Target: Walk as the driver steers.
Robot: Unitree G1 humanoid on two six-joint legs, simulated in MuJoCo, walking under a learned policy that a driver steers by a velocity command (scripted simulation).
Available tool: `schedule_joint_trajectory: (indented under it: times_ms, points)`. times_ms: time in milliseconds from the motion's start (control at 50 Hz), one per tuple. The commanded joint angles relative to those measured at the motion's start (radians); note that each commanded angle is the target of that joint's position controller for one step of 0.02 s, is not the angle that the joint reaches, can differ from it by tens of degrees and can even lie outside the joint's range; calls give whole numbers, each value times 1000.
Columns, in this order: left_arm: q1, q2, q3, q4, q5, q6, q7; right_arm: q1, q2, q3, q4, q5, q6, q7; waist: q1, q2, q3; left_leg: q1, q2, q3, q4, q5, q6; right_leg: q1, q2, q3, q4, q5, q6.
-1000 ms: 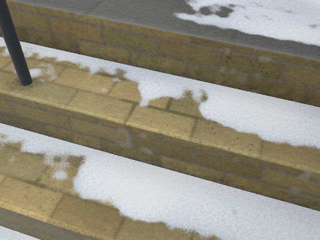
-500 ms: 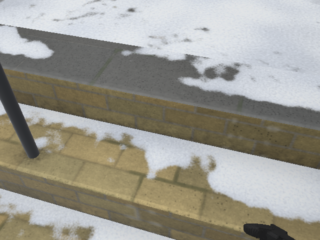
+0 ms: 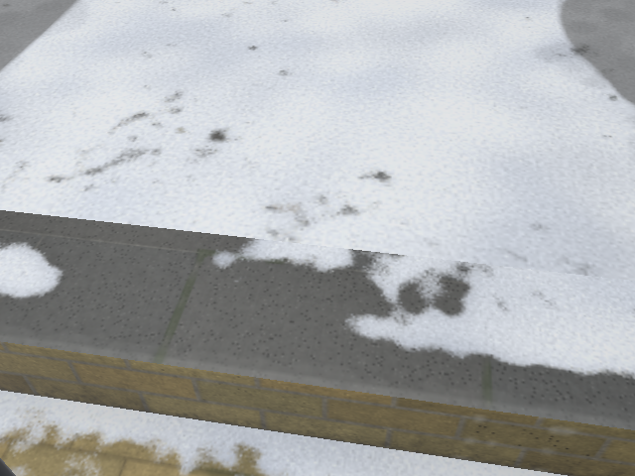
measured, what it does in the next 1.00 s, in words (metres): climbs, turning right: right foot 0.18 m higher, then left foot 0.18 m higher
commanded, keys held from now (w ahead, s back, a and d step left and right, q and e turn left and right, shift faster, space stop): w+e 1.00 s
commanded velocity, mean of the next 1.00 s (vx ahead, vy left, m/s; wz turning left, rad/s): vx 0.50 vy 0.00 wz -0.58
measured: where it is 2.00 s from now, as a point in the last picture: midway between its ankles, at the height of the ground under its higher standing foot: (521, 155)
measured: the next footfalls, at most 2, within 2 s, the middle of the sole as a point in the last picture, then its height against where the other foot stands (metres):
right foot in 0.30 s outside the picture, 0.18 m higher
left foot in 0.80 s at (370, 302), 0.18 m higher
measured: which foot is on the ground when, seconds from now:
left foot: down 0.00-0.32, up 0.34-0.78, down 0.80-1.00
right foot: up 0.00-0.28, down 0.30-0.82, up 0.84-1.00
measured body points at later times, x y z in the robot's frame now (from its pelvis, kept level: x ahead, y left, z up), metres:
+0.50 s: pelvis +0.31 -0.05 +0.17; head +0.31 -0.04 +0.62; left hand +0.44 +0.18 +0.03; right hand +0.44 -0.32 +0.11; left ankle +0.28 +0.09 -0.28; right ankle +0.32 -0.10 -0.52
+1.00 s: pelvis +0.63 -0.09 +0.34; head +0.61 -0.09 +0.79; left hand +0.90 +0.03 +0.27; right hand +0.57 -0.37 +0.21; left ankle +0.68 -0.02 -0.34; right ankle +0.55 -0.18 -0.18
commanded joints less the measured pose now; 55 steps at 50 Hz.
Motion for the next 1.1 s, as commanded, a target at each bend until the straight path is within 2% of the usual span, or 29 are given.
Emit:
schedule_joint_trajectory:
  times_ms: [20, 80, 140, 180, 220, 240, 260, 300, 320, 340, 360, 380, 420, 460, 520, 580, 620, 660, 720, 760, 800, 820, 840, 880, 920, 960, 1000, 1040, 1100]
  points:
    - [46, -85, -40, -26, -6, 44, 10, 1, 58, 38, -8, -4, -64, 13, 36, 4, 150, -29, 252, -216, -484, 246, 48, -164, 12, 4, 57, -3, 8]
    - [-152, -117, -54, -112, 7, 67, 37, 121, -42, 20, 51, -7, -91, 27, -13, 107, 170, 218, 280, -198, -584, 267, 67, -473, 23, -41, 364, -228, -25]
    - [-297, -93, -70, -196, 9, 74, 40, 185, -14, 31, 68, 6, -80, 20, -2, 21, 218, 281, 212, -96, -649, 177, 1, -500, -32, -83, 60, -321, -37]
    - [-350, -64, -67, -213, 17, 87, 27, 251, -20, 31, 81, 1, -70, -9, -39, 62, 165, 331, 189, -58, -692, 310, 15, -408, -45, -186, -109, -293, -22]
    - [-367, -83, -85, -229, 6, 103, -5, 267, -71, 20, 86, 25, -52, -43, -53, 138, 110, 415, 205, 3, -818, 578, 76, -230, -107, -307, -371, -412, -43]
    - [-319, -93, -93, -185, -24, 102, -6, 160, -60, 38, 30, 61, -38, -54, 3, 113, 70, 308, 164, 90, -733, 1211, 76, 95, -29, -405, -618, -462, -49]
    - [-215, -72, -84, -147, -28, 104, 8, 193, -150, 17, -2, 74, -34, -66, 20, 169, -41, 307, 231, 52, -584, 1848, 93, 327, 66, -481, -626, -445, -40]
    - [109, 39, -34, -64, -13, 98, 21, 140, -269, -14, -63, 99, -34, -36, 132, 300, -254, 480, 290, 16, -133, 2083, 87, 565, 129, -357, -873, -479, -88]
    - [134, 114, 1, -66, -10, 86, 8, 136, -273, -21, -118, 76, -48, -17, 143, 295, -302, 343, 261, -29, 136, 1696, 56, 717, 110, -103, -1034, -533, -110]
    - [111, 227, 36, -46, -14, 98, 19, 14, -157, -1, -247, 49, -64, 24, 113, -55, -285, -139, 0, -77, 627, 667, -36, 869, -118, 517, -1356, -746, -260]
    - [35, 267, 67, -73, -1, 126, 26, -89, -127, -16, -312, 8, -82, 52, 90, -22, -347, -288, -71, -348, 1010, 341, -49, 874, -211, 936, -1691, -853, -239]
    - [-18, 260, 65, -48, 6, 113, 25, -100, -56, 0, -381, -6, -87, 54, 21, -2, -298, -386, -52, -401, 1191, 408, -36, 843, -208, 888, -1739, -862, -185]
    - [79, 117, 29, 90, 8, 66, 33, -132, 30, 41, -408, -8, -79, 27, -29, 151, 4, -557, -28, -356, 1251, 368, -14, 633, -168, 611, -1606, -494, -165]
    - [113, 53, 7, 166, 23, 30, 23, -105, 95, 77, -422, -9, -40, 13, -85, 99, 66, -664, -16, -354, 1374, 301, 10, 583, -121, 401, -1582, -257, -146]
    - [198, 74, 3, 213, -1, -2, -3, -168, 100, 97, -449, -19, 16, -3, -93, 87, 139, -792, 26, -303, 1273, 209, -1, 549, -77, 193, -1584, -108, -85]
    - [321, 111, -3, 254, 24, -33, -10, -387, 163, 119, -519, -16, 21, -15, -8, -46, 117, -1050, 10, -222, 1600, 76, 25, 666, -138, 276, -1667, -125, -110]
    - [372, 107, -6, 268, 9, -40, -12, -558, 185, 142, -603, -23, 18, -18, 16, -11, 157, -1072, 35, -197, 1392, -3, 44, 653, -108, 256, -1733, -183, -58]
    - [388, 120, 2, 252, 0, -18, 24, -665, 172, 152, -669, -21, 35, 1, 52, -9, 111, -881, 47, -156, 1094, 3, 25, 649, -121, 291, -1919, -26, -121]
    - [354, 160, 18, 200, -27, 6, 60, -556, 176, 137, -610, -4, 61, 28, 6, 7, -32, -406, 14, -83, 750, 13, 50, 695, -154, 155, -1919, 561, -109]
    - [272, 232, 43, 127, -18, -1, 45, -307, 99, 91, -508, 41, 76, 9, -113, -66, -220, -52, -80, -76, 540, -73, 53, 772, -158, 134, -1664, 1222, -78]
    - [196, 288, 71, 100, -33, -65, 1, -90, -70, 19, -471, 46, 60, -13, -274, -100, -342, 197, -32, -287, 271, -208, 82, 800, -146, 150, -1235, 1324, -61]
    - [151, 186, 59, 38, -43, -95, -34, 0, -170, -13, -424, 3, 52, -20, -274, 120, -377, 347, 179, -747, 15, -457, 170, 514, -15, 104, -855, 755, -27]
    - [144, 141, 64, -9, -4, -85, -56, -92, -213, -32, -411, 21, 74, -18, -210, 362, -364, 270, 328, -1276, -391, -517, 290, 309, 131, 46, -333, -74, 27]
    - [169, 24, 20, -43, 45, -48, -34, -241, -27, 12, -331, 43, 40, -5, -47, 149, -55, 46, 347, -1087, -392, -599, 250, 87, 20, 18, -43, -75, 15]
    - [127, -9, -9, -73, 43, 12, -2, -201, 97, 45, -212, -5, -11, -7, 13, -34, 100, -123, 305, -763, -346, -318, 136, 51, -15, 42, -70, -152, -19]
    - [150, -42, -33, -86, 20, 61, 7, -150, 97, 44, -128, -13, -33, 3, 68, 7, 159, -151, 283, -540, -367, -78, 58, 15, -40, 49, -129, -183, -7]
    - [108, 26, -23, -113, 1, 68, -1, -171, 24, 26, -114, 6, -46, 5, 96, 62, 190, -161, 251, -382, -483, 41, 51, 62, -68, 68, -408, -149, 24]
    - [41, 99, 4, -107, 6, 62, -19, -158, -21, 24, -118, 19, -61, -4, 51, 92, 154, -100, 204, -257, -571, 286, 66, 187, -54, 46, -660, -43, 34]
    - [2, 99, 1, -75, -1, 50, -51, -95, -122, 0, -116, 29, -76, -12, 22, 43, 97, 103, 142, -141, -622, 452, 85, 297, -72, -94, -1034, 11, 47]
Over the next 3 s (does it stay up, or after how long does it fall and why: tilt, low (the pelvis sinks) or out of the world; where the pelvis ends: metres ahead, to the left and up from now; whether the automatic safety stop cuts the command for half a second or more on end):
stays up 1.61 -0.34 0.40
